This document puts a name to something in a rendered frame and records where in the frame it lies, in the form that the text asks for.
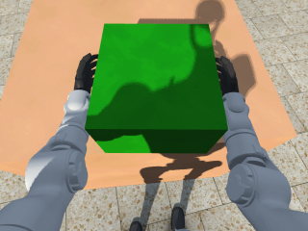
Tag right robot upper arm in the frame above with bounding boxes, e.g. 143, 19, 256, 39
225, 163, 308, 231

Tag robot right hand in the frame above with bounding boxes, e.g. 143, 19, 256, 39
215, 56, 239, 96

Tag left robot foot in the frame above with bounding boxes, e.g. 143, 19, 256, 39
129, 221, 142, 231

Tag left robot upper arm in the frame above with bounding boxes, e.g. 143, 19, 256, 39
0, 149, 89, 231

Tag right robot foot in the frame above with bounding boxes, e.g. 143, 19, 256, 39
170, 206, 185, 231

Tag robot right forearm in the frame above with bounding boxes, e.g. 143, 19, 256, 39
222, 91, 292, 199

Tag carton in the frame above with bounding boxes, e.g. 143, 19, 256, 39
85, 23, 228, 154

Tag robot foot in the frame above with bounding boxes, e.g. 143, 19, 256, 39
129, 221, 142, 231
170, 206, 185, 231

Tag robot left hand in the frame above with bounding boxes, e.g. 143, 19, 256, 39
73, 53, 98, 94

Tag robot left forearm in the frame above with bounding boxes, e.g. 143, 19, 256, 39
25, 90, 90, 191

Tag pedestal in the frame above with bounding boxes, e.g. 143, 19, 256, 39
0, 0, 297, 191

